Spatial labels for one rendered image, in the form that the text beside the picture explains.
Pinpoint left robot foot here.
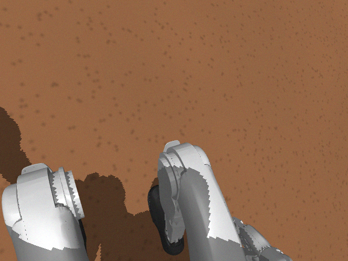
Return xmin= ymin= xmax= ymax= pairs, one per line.
xmin=78 ymin=219 xmax=88 ymax=255

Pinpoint right robot hand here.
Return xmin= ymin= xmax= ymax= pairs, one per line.
xmin=232 ymin=217 xmax=272 ymax=261

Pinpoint right robot arm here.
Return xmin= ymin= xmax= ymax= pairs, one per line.
xmin=259 ymin=247 xmax=293 ymax=261

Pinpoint right robot foot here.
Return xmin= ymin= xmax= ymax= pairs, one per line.
xmin=147 ymin=185 xmax=184 ymax=256

